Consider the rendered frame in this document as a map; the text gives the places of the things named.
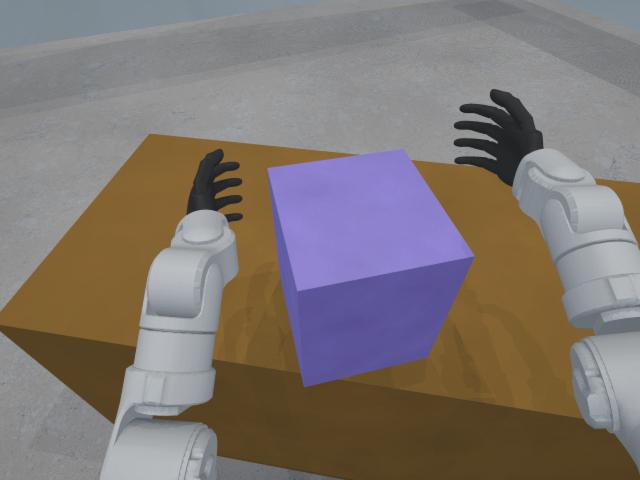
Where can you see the left robot hand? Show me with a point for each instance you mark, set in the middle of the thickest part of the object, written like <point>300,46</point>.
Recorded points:
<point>203,192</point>

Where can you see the robot right upper arm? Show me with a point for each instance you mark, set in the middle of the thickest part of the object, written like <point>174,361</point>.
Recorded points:
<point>606,384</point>

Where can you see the carton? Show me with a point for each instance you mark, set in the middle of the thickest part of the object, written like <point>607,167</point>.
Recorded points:
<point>370,263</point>

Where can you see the robot left upper arm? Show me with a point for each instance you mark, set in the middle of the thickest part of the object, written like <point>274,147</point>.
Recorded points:
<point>157,449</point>

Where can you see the right robot forearm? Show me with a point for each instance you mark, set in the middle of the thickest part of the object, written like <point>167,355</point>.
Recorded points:
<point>589,239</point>

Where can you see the left robot forearm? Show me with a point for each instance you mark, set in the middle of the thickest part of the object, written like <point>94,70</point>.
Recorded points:
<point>172,368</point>

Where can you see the right robot hand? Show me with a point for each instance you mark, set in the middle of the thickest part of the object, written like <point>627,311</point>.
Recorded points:
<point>518,137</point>

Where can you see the pedestal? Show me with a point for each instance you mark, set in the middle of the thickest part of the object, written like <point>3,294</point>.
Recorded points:
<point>494,400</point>

